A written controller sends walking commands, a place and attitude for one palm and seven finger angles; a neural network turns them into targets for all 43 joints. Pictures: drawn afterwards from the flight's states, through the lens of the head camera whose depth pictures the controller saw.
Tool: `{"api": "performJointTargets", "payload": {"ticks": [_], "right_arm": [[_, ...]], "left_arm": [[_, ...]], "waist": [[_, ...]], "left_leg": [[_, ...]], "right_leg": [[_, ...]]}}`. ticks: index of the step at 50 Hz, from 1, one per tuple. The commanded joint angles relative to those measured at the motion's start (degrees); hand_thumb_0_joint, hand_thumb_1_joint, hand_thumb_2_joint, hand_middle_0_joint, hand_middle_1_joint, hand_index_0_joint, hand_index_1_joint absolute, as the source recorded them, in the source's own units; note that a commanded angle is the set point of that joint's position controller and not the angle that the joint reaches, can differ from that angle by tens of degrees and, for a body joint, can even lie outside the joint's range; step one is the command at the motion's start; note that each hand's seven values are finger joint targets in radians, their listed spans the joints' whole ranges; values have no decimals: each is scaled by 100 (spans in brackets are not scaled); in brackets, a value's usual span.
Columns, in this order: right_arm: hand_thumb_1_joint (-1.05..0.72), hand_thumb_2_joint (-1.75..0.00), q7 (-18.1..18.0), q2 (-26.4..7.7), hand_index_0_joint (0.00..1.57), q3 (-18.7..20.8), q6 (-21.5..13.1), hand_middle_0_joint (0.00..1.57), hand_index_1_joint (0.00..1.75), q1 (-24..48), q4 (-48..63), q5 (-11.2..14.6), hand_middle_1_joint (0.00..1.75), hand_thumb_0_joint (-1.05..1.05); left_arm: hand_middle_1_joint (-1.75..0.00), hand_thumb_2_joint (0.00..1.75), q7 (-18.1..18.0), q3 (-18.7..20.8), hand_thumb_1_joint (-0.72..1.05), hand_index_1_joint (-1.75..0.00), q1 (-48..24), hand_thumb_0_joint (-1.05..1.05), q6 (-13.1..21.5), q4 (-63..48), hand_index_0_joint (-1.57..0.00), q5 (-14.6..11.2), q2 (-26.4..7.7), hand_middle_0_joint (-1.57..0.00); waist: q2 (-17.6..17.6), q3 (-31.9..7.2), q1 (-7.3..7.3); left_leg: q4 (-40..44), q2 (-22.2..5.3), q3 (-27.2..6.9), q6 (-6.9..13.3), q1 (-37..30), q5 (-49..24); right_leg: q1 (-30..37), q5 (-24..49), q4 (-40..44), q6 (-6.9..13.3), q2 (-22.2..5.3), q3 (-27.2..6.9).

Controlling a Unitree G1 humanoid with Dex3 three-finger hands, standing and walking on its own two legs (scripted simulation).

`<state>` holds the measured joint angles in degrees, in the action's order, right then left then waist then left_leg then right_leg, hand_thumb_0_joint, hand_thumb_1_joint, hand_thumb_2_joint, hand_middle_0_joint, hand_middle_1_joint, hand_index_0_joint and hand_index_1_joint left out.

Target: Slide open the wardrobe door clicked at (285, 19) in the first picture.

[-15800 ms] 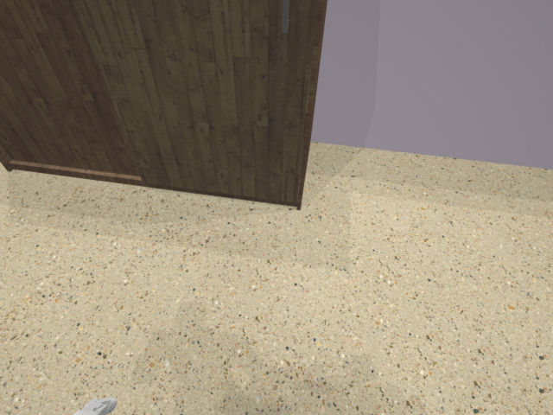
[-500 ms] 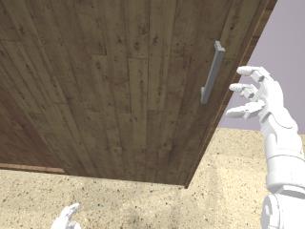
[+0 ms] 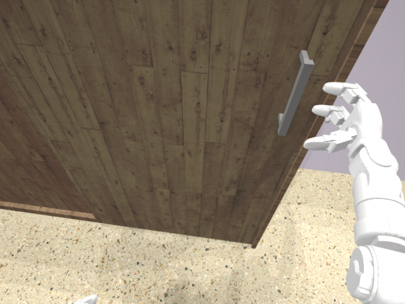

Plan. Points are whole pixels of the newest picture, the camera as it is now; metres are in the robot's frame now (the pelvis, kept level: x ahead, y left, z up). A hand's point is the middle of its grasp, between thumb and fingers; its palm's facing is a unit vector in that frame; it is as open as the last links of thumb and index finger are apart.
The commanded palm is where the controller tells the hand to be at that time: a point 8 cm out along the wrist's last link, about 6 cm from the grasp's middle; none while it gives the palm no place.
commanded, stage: move the hooked fingers beside the handle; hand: right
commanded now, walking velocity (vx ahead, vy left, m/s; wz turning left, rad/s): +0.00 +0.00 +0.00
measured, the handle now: (292, 96) +0.51 -0.12 +0.17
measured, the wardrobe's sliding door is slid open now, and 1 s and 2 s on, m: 0.00 0.00 0.00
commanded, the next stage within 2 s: feel for the door with the fingertips in 0.46 s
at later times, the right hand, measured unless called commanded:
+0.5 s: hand (325, 122) +0.43 -0.17 +0.17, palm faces +0.03 +1.00 +0.02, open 14.0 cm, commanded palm +0.40 -0.23 +0.17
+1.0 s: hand (300, 117) +0.44 -0.13 +0.17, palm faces +0.01 +1.00 +0.02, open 14.0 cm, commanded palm +0.41 -0.19 +0.17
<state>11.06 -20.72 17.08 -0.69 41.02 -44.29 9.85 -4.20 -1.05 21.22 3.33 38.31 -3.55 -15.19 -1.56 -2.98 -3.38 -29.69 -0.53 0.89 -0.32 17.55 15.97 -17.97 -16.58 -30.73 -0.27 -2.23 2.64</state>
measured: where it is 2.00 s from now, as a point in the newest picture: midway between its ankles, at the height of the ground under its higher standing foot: outside the picture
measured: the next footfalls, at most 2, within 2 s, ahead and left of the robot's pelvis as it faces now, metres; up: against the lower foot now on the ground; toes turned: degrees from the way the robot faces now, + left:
none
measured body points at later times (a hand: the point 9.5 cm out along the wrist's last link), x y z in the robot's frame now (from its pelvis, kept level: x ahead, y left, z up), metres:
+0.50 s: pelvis -0.01 +0.00 +0.00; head +0.00 +0.01 +0.45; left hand +0.11 +0.25 -0.11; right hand +0.42 -0.23 +0.18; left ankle -0.01 +0.12 -0.73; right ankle -0.01 -0.12 -0.73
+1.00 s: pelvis +0.00 +0.00 +0.00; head +0.01 +0.01 +0.45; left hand +0.09 +0.26 -0.11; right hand +0.44 -0.19 +0.17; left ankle -0.01 +0.12 -0.73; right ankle -0.01 -0.12 -0.73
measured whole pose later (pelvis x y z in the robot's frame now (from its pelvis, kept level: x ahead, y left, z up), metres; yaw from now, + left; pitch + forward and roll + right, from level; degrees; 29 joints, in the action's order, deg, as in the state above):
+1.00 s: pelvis +0.00 +0.00 +0.00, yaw +0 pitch +4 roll +0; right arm 4.7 -14.7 13.3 0.0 43.9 -44.6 8.1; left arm -3.2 -1.5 18.7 3.6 38.0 -2.7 -14.1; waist -1.6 -3.1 -3.4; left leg -30.8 -0.6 1.1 -0.1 18.4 16.2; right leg -18.7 -16.4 -31.2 -0.5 -2.2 2.3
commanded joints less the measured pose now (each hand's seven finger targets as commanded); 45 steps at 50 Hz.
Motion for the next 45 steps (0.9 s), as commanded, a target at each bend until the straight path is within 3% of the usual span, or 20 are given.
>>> {"api": "performJointTargets", "payload": {"ticks": [1, 3, 5, 9, 10, 14, 15, 19, 20, 25, 28, 30, 33, 35, 36, 38, 40, 41, 43, 45], "right_arm": [[50, -30, -43, -1300, 30, 190, -302, 30, 120, 2789, 1516, 75, 120, 0], [50, -30, -52, -1098, 30, 38, -250, 30, 120, 2916, 1642, 69, 120, 0], [50, -30, -103, -1352, 30, 244, -235, 30, 120, 2813, 1488, 83, 120, 0], [50, -30, -111, -906, 30, -156, -232, 30, 120, 3151, 1500, 48, 120, 0], [50, -30, -143, -1033, 30, -63, -240, 30, 120, 3057, 1386, 43, 120, 0], [50, -30, -178, -809, 30, -162, -228, 30, 120, 3065, 1298, 39, 120, 0], [50, -30, -204, -949, 30, -63, -256, 30, 120, 2966, 1294, 28, 120, 0], [50, -30, -215, -923, 30, -54, -215, 30, 120, 2903, 1210, 6, 120, 0], [50, -30, -251, -1129, 30, 110, -226, 30, 120, 2831, 1104, -8, 120, 0], [50, -30, -207, -1149, 30, 55, -379, 30, 120, 3008, 1647, -10, 120, 0], [50, -30, -130, -907, 30, -128, -297, 30, 120, 2996, 1460, 51, 120, 0], [50, -30, -119, -704, 30, -300, -251, 30, 120, 3067, 1383, 88, 120, 0], [50, -30, -206, -442, 30, -520, -183, 30, 120, 3528, 1281, 88, 120, 0], [50, -30, -318, -505, 30, -430, -221, 30, 120, 3463, 1180, 65, 120, 0], [50, -30, -363, -422, 30, -472, -251, 30, 120, 3547, 1263, 52, 120, 0], [50, -30, -481, -592, 30, -291, -316, 30, 120, 3598, 1177, -6, 120, 0], [50, -30, -550, -642, 30, -163, -372, 30, 120, 3161, 1069, -38, 120, 0], [50, -30, -571, -611, 30, -168, -403, 30, 120, 3187, 1217, -44, 120, 0], [50, -30, -614, -646, 30, -131, -392, 30, 120, 3005, 1216, -115, 120, 0], [50, -30, -673, -794, 30, 19, -367, 30, 120, 2776, 1171, -145, 120, 0]], "left_arm": [[-30, 90, -68, 256, 90, -30, -286, 0, 317, -744, -20, -19, -790, -20], [-30, 90, -65, 245, 90, -30, -324, 0, 335, -745, -20, -17, -752, -20], [-30, 90, -87, 242, 90, -30, -277, 0, 319, -703, -20, 4, -792, -20], [-30, 90, -73, 209, 90, -30, -388, 0, 359, -715, -20, -19, -733, -20], [-30, 90, -78, 219, 90, -30, -343, 0, 340, -696, -20, -6, -766, -20], [-30, 90, -47, 194, 90, -30, -407, 0, 353, -728, -20, 2, -722, -20], [-30, 90, -42, 210, 90, -30, -375, 0, 333, -726, -20, 15, -753, -20], [-30, 90, -28, 185, 90, -30, -456, 0, 291, -777, -20, 1, -726, -20], [-30, 90, -38, 189, 90, -30, -412, 0, 266, -770, -20, 15, -754, -20], [-30, 90, -50, 190, 90, -30, -492, 0, 269, -874, -20, 10, -722, -20], [-30, 90, -75, 174, 90, -30, -534, 0, 287, -813, -20, -24, -700, -20], [-30, 90, -86, 201, 90, -30, -491, 0, 308, -782, -20, -26, -725, -20], [-30, 90, -85, 185, 90, -30, -462, 0, 357, -665, -20, -18, -709, -20], [-30, 90, -74, 201, 90, -30, -391, 0, 370, -627, -20, 11, -738, -20], [-30, 90, -55, 199, 90, -30, -412, 0, 388, -639, -20, 17, -714, -20], [-30, 90, -31, 206, 90, -30, -341, 0, 402, -575, -20, 49, -709, -20], [-30, 90, 14, 220, 90, -30, -307, 0, 397, -613, -20, 76, -716, -20], [-30, 90, 31, 214, 90, -30, -366, 0, 396, -652, -20, 73, -694, -20], [-30, 90, 58, 205, 90, -30, -391, 0, 362, -684, -20, 70, -666, -20], [-30, 90, 64, 227, 90, -30, -370, 0, 319, -712, -20, 77, -695, -20]], "waist": [[116, -1672, 86], [-233, -1695, 72], [308, -1594, 57], [-164, -1557, 9], [166, -1580, -5], [20, -1678, 57], [230, -1751, 59], [104, -1604, 108], [330, -1571, 102], [121, -1871, 115], [-42, -1602, 65], [221, -1502, -12], [-41, -1426, -100], [211, -1557, -66], [4, -1722, -38], [83, -1810, -11], [422, -1919, 98], [236, -1973, 124], [160, -1883, 180], [505, -1788, 207]], "left_leg": [[256, 160, 114, 149, -502, -1901], [266, 155, 112, 167, -409, -1878], [315, 156, 130, 143, -488, -1796], [283, 151, 135, 174, -232, -1649], [289, 155, 152, 162, -297, -1633], [211, 145, 159, 181, -296, -1782], [209, 144, 162, 170, -394, -1831], [190, 127, 133, 172, -367, -1843], [219, 127, 143, 156, -414, -1781], [181, 123, 102, 165, -585, -1970], [242, 137, 110, 167, -393, -1820], [302, 156, 147, 151, -288, -1599], [327, 148, 165, 156, -9, -1339], [290, 157, 185, 164, -94, -1364], [248, 144, 167, 167, -104, -1432], [208, 149, 161, 168, -171, -1533], [166, 157, 180, 159, -402, -1723], [132, 136, 138, 156, -464, -1883], [109, 134, 132, 165, -546, -1987], [138, 149, 146, 146, -645, -1996]], "right_leg": [[827, 1613, 255, 261, 150, -154], [959, 1642, 248, 238, 173, -157], [830, 1545, 241, 274, 158, -180], [951, 1470, 250, 221, 179, -227], [910, 1473, 221, 247, 162, -241], [951, 1598, 210, 211, 186, -243], [918, 1650, 181, 232, 176, -245], [783, 1574, 198, 213, 192, -207], [711, 1510, 194, 241, 187, -213], [881, 1691, 168, 251, 187, -189], [867, 1502, 216, 227, 186, -186], [848, 1350, 223, 246, 171, -220], [909, 1145, 240, 214, 192, -283], [883, 1251, 205, 221, 189, -317], [966, 1311, 207, 206, 192, -308], [933, 1398, 178, 201, 203, -314], [821, 1565, 161, 220, 196, -279], [832, 1631, 161, 219, 204, -219], [726, 1652, 163, 212, 219, -164], [579, 1634, 176, 237, 199, -151]]}}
